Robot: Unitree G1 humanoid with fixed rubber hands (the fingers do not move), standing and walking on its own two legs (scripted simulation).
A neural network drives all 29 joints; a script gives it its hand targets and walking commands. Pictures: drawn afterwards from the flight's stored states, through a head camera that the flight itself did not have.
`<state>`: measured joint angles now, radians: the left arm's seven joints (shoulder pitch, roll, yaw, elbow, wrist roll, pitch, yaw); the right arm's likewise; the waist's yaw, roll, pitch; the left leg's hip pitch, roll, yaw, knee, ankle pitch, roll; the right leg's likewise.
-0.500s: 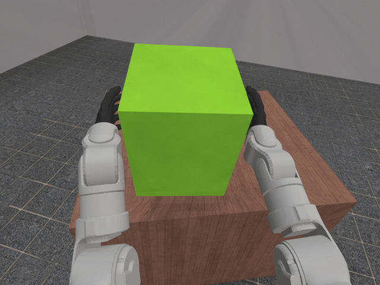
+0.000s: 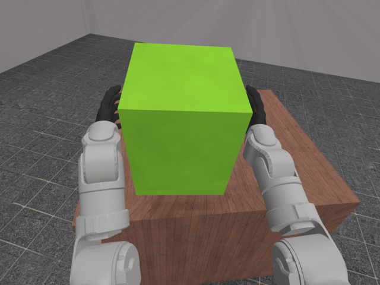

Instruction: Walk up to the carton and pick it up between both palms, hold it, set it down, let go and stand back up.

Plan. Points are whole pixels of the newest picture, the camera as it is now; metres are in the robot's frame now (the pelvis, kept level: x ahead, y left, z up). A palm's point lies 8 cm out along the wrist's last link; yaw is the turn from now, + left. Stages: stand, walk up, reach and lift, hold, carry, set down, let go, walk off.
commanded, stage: hold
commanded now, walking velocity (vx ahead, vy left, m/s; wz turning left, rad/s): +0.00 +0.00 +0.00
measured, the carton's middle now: (182, 123) +0.41 +0.01 +0.18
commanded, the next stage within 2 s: none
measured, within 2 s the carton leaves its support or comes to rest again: neither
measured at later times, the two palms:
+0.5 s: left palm (107, 126) +0.36 +0.16 +0.21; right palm (256, 125) +0.36 -0.13 +0.21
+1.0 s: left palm (110, 122) +0.36 +0.15 +0.21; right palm (258, 123) +0.37 -0.14 +0.21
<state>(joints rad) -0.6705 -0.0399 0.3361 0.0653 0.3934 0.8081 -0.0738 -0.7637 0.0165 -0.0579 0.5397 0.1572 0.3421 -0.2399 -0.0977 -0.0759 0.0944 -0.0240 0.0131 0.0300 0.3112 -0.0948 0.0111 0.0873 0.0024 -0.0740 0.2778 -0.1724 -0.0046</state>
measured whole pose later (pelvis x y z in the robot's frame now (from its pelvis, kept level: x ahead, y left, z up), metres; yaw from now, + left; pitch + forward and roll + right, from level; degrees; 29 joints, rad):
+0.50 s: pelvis +0.00 +0.00 +0.00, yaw +0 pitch -12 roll -1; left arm -0.66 -0.05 0.33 0.05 0.40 0.82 -0.07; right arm -0.76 0.01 -0.05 0.54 0.17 0.35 -0.24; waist -0.09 -0.07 0.09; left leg -0.01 0.01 0.04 0.31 -0.10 0.01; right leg 0.10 0.00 -0.07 0.28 -0.17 0.00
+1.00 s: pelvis +0.00 +0.00 +0.00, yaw +0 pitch -12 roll -1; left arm -0.67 -0.04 0.32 0.05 0.40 0.81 -0.07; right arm -0.77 0.00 -0.03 0.54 0.19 0.33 -0.24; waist -0.10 -0.07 0.10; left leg 0.00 0.02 0.04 0.32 -0.11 0.01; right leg 0.11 0.01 -0.07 0.28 -0.18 -0.01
